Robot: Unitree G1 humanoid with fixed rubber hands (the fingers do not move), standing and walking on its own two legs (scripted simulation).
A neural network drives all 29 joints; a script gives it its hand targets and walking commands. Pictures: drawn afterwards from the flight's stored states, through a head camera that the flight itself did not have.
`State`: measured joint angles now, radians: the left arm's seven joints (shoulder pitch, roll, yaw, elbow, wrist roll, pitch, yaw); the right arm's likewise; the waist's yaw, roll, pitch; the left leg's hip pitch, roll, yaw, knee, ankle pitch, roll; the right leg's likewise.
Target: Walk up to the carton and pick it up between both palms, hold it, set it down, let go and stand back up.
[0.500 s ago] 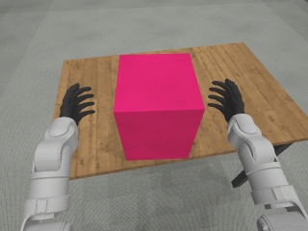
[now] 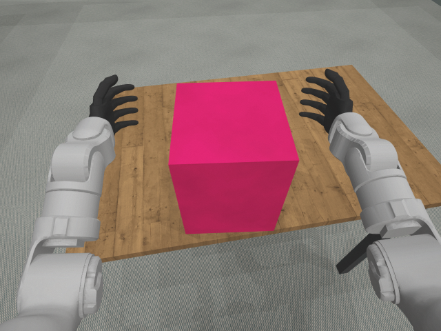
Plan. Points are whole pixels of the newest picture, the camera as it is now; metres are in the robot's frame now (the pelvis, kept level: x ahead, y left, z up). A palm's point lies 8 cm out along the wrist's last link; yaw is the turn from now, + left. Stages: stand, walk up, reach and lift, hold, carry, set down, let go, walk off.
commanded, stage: reach and lift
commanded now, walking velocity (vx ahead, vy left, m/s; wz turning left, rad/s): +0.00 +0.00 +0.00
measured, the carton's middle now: (228, 161) +0.44 -0.02 +0.03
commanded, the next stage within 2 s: none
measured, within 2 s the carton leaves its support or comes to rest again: neither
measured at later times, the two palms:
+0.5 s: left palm (112, 123) +0.44 +0.20 +0.15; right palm (322, 117) +0.44 -0.19 +0.15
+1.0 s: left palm (133, 155) +0.43 +0.18 +0.07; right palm (302, 149) +0.43 -0.17 +0.07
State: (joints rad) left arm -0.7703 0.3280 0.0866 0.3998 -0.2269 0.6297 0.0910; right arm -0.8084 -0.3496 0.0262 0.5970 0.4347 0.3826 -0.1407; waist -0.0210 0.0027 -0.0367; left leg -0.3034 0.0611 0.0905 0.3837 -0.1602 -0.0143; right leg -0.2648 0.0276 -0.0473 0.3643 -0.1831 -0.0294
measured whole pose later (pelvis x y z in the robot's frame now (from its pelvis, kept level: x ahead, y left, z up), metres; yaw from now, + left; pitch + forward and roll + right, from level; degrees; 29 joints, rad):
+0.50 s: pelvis +0.01 +0.00 +0.00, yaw +1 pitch +6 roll -1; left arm -0.87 0.28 0.11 0.72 -0.14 0.40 0.07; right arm -0.91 -0.28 0.03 0.87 0.38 0.25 -0.14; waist -0.03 0.00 -0.05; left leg -0.32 0.06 0.08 0.39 -0.17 -0.02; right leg -0.26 0.03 -0.06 0.34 -0.18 -0.03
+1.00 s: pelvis +0.00 +0.00 -0.01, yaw +1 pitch +14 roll -1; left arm -0.87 0.16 0.12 1.10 -0.09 -0.06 0.09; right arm -0.85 -0.17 -0.07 1.06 0.20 -0.05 -0.14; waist 0.00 0.03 -0.14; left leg -0.55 0.07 0.07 0.48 -0.18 -0.01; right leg -0.49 0.03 -0.07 0.44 -0.20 -0.03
